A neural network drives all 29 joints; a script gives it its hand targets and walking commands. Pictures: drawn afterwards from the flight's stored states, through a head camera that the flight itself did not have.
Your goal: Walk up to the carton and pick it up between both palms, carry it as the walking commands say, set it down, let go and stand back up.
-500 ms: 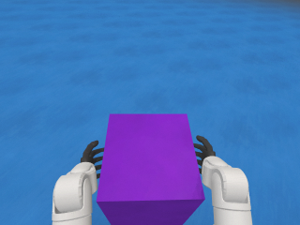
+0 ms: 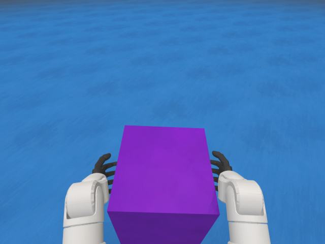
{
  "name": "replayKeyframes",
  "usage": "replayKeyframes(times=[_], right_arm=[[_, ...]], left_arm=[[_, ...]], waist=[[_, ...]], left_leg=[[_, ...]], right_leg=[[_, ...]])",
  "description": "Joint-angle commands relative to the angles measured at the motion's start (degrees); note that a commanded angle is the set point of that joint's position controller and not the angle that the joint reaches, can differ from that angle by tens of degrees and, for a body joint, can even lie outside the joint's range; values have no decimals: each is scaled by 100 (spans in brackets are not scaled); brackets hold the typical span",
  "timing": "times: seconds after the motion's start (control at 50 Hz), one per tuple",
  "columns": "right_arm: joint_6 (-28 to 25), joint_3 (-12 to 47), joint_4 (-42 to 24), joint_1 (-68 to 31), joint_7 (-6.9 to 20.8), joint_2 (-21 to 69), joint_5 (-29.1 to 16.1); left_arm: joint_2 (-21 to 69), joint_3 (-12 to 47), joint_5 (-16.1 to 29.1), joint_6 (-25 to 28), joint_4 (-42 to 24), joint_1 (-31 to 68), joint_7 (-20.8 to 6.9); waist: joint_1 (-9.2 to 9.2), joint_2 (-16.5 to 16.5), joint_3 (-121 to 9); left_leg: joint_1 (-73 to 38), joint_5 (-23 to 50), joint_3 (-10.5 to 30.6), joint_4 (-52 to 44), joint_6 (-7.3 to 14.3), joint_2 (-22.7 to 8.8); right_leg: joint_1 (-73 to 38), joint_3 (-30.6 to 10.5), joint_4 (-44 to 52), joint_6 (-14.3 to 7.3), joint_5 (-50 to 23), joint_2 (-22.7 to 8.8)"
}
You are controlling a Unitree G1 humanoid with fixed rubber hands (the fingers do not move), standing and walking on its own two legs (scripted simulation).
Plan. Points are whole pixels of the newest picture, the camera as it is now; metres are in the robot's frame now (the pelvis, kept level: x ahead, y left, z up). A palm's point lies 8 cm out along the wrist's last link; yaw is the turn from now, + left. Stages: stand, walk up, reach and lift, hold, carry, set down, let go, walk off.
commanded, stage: carry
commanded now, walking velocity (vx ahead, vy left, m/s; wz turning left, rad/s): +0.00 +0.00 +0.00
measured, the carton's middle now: (162, 189) +0.28 +0.00 +0.01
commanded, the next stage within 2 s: none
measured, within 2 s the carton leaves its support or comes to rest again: neither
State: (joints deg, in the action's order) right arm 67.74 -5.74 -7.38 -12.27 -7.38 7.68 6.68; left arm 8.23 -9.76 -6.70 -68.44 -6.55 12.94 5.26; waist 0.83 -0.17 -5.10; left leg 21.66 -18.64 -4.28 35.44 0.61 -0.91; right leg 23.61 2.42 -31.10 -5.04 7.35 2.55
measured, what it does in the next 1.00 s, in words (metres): walks backwards: left foot, then left foot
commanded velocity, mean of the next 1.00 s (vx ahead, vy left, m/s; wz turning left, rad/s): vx -0.12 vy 0.10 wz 0.00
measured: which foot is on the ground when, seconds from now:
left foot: up 0.00-0.10, down 0.12-0.76, up 0.78-0.94, down 0.96-1.00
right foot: down 0.00-1.00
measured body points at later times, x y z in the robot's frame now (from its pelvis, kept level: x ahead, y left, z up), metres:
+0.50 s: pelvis -0.06 +0.02 +0.00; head -0.10 +0.01 +0.45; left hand +0.22 +0.16 +0.07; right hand +0.22 -0.13 +0.07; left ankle -0.02 +0.10 -0.72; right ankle +0.10 -0.06 -0.72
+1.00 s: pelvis -0.14 +0.06 -0.01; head -0.09 +0.08 +0.43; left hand +0.15 +0.21 +0.03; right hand +0.15 -0.08 +0.05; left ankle -0.13 +0.16 -0.73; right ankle +0.10 -0.06 -0.72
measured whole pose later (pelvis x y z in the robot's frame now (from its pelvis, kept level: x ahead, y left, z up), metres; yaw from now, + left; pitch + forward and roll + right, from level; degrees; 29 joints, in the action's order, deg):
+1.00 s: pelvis -0.14 +0.06 -0.01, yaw +2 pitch +2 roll +4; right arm 67.8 -6.2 -16.7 -12.6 -8.4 8.2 3.6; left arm 8.1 -7.9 -5.4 -70.0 -17.8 12.7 6.7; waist 2.2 -7.7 3.4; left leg 20.0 -18.8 -7.2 36.1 2.9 4.8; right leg 33.8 -0.6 -20.3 2.1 -6.5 -6.6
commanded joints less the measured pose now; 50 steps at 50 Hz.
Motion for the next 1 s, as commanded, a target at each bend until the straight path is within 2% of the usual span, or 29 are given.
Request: replayKeyframes(times=[0.0, 0.02, 0.04, 0.06, 0.08, 0.14, 0.18, 0.24, 0.3, 0.32, 0.34, 0.38, 0.4, 0.44, 0.46, 0.48, 0.5, 0.52, 0.54, 0.56, 0.64, 0.68, 0.7, 0.72, 0.8, 0.9, 0.92, 0.96, 0.98], right_arm=[[-270, 4369, -1810, -3722, 1551, 5964, -2676], [-508, 3281, -117, -3258, 1557, 5589, -1892], [-492, 4149, -1583, -3067, 1517, 5750, -2567], [-332, 4193, -1750, -3228, 1497, 5680, -2674], [-508, 3419, -261, -2744, 1533, 5484, -1996], [-604, 4254, -1999, -2937, 1538, 5490, -2614], [-640, 3565, -874, -2581, 1577, 5439, -2171], [-542, 4235, -1954, -3184, 1594, 5470, -2558], [-594, 3559, -929, -2574, 1557, 5255, -2057], [-492, 4159, -2041, -3040, 1519, 5265, -2486], [-447, 3683, -829, -2739, 1511, 5283, -2094], [-528, 3468, -656, -2721, 1561, 5072, -1934], [-501, 3942, -1032, -2942, 1560, 5413, -2234], [-873, 3210, 152, -2746, 1540, 5179, -1575], [-812, 3839, -900, -2839, 1524, 5363, -2078], [-940, 3339, -323, -3127, 1544, 5076, -1731], [-747, 4176, -1473, -3069, 1538, 5470, -2384], [-811, 3297, -132, -2738, 1555, 5131, -1774], [-1048, 3003, 196, -2663, 1589, 4980, -1631], [-790, 4318, -1952, -3024, 1559, 5412, -2653], [-132, 4125, -1584, -2968, 1530, 5535, -2687], [-13, 3978, -1329, -2400, 1491, 5372, -2488], [4, 4039, -1628, -2598, 1478, 5208, -2435], [79, 3938, -1267, -2465, 1521, 5394, -2341], [53, 4271, -1403, -2805, 1630, 5594, -2530], [-33, 4413, -2143, -3423, 1611, 5798, -2909], [-4, 4282, -1871, -3013, 1596, 5868, -2903], [-68, 4196, -1703, -2630, 1612, 5728, -2732], [-109, 4187, -1492, -2564, 1608, 5964, -2746]], left_arm=[[5527, 4498, 2743, 391, -2091, 4070, -1491], [5199, 3501, 1941, 607, -413, 3676, -1497], [5290, 4342, 2506, 583, -1926, 3285, -1421], [5358, 4485, 2582, 433, -2078, 3542, -1378], [5015, 3687, 1882, 616, -681, 3146, -1393], [5210, 4622, 2355, 688, -2240, 3074, -1271], [5138, 4278, 2114, 714, -1757, 3281, -1284], [5337, 4778, 2480, 673, -2333, 3460, -1283], [5008, 4232, 2085, 666, -1492, 3140, -1305], [5187, 4652, 2574, 476, -1965, 3086, -1381], [4891, 4145, 2236, 508, -1343, 3189, -1415], [5053, 3931, 2031, 593, -575, 2875, -1443], [5051, 4273, 2313, 594, -1317, 3326, -1445], [4878, 3526, 1724, 973, -10, 3127, -1477], [5047, 4287, 2273, 915, -1135, 3247, -1451], [4874, 3649, 1759, 1012, -134, 3070, -1457], [5244, 4553, 2428, 870, -1559, 3278, -1408], [4960, 3736, 1837, 915, -326, 3239, -1415], [5004, 3550, 1640, 1111, 124, 3053, -1409], [5571, 4825, 2716, 868, -2021, 3406, -1360], [5377, 4696, 2696, 251, -2178, 3407, -1245], [5039, 4392, 2620, 79, -1822, 2627, -1355], [4967, 4423, 2594, 77, -1956, 2718, -1369], [5064, 4532, 2520, 28, -1968, 3106, -1362], [5128, 4423, 2387, 39, -1516, 2852, -1447], [5378, 4698, 2562, 150, -2352, 3495, -1328], [5360, 4784, 2596, 111, -2529, 3505, -1283], [5090, 4726, 2417, 181, -2541, 3123, -1256], [5077, 4666, 2539, 184, -2675, 3416, -1267]], waist=[[-8, -1342, -1771], [-26, -1034, -2003], [-37, -879, -2228], [-24, -711, -2259], [-22, -356, -2322], [-20, 506, -2558], [-114, 1331, -2292], [-104, 167, -1987], [-82, 402, -1640], [-107, 214, -1629], [-99, -41, -1565], [-64, -204, -1183], [-25, -807, -1204], [25, -1119, -1455], [49, -1075, -1525], [61, -928, -1520], [53, -877, -1522], [114, -477, -1890], [9, 539, -1683], [-51, 962, -1714], [-176, 795, -1804], [-220, -260, -1845], [-208, -1401, -1925], [-141, -1635, -1876], [-40, -927, -1893], [-30, -1440, -2589], [-13, -801, -2482], [-44, 1693, -2363], [82, 1979, -2421]], left_leg=[[-946, -300, -19, 845, 178, 269], [-795, -380, -122, 535, 219, 364], [-684, -234, -29, 9, 224, 337], [-802, -244, -137, -433, 222, 380], [-899, -119, 45, -948, 270, 194], [-1636, -1051, 955, -1468, 587, -422], [-103, -1617, 1397, -1790, 603, -781], [45, -1257, 942, -1525, 374, -656], [543, -1697, 933, -1603, 431, -570], [883, -2161, 923, -1624, 447, -588], [902, -2267, 862, -1483, 392, -458], [360, -1718, 695, -1173, 277, -192], [-90, -1375, 402, -630, 309, -11], [-705, -205, 345, -281, 317, 45], [-999, -384, 178, -108, 393, 160], [-1035, -448, 351, -356, 463, 48], [-1005, -978, 295, -519, 490, 113], [-973, -1767, 862, -1253, 638, -240], [-295, -2240, 1611, -1722, 673, -693], [365, -2389, 1823, -2054, 738, -973], [849, -945, 677, -1106, 398, -682], [1415, -952, 503, -204, 226, -400], [999, -1136, -13, 1275, 78, 186], [407, -1064, 48, 2695, -8, 415], [-247, -705, 131, 2145, -64, 139], [-1273, -649, -151, -767, 249, 445], [-1673, -693, 68, -1687, 323, 363], [-1423, -719, 1930, -1409, 761, -1232], [-183, -1490, 1818, -1605, 1223, -1381]], right_leg=[[-24, -1486, 2551, 245, 2863, -1385], [-403, -1483, 2425, 217, 2597, -1375], [-999, -1378, 2125, 137, 2059, -1313], [-1187, -1310, 2069, 267, 1843, -1155], [-1400, -1239, 1778, 284, 1423, -1163], [-888, -717, 1392, 914, 537, -630], [-1646, -511, 142, 558, 795, -461], [-1368, -670, 283, 258, 575, -468], [-1371, -679, 494, 248, 922, -543], [-1582, -792, 365, 234, 1520, -556], [-1383, -1025, 563, 202, 2055, -646], [-530, -1316, 1339, 193, 2361, -901], [-284, -1402, 1742, 288, 2539, -1001], [-116, -1391, 1843, 321, 2210, -1156], [113, -1150, 1931, 477, 2060, -963], [145, -978, 1757, 516, 1968, -877], [135, -814, 1791, 599, 2137, -732], [-96, -549, 1316, 731, 1947, -537], [-414, -496, 422, 549, 1457, -493], [-1014, -268, -571, 473, 1058, -337], [-1461, -525, -837, 362, 593, -721], [-1875, -1187, 55, 162, 683, -1217], [-1396, -2301, 1365, -5, 1443, -2086], [-538, -3119, 2500, -78, 2646, -2740], [-82, -1768, 2485, 296, 2056, -2314], [-996, -1113, 2251, 820, 1188, -1795], [-894, -795, 1862, 1049, 1117, -1488], [228, -8, -223, 1019, 1437, -820], [-27, 144, -1860, 955, 1794, -561]])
